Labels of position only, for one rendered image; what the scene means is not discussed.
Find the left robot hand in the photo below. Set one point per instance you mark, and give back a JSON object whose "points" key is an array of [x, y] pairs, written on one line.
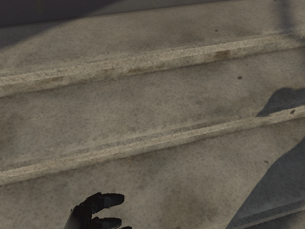
{"points": [[81, 215]]}

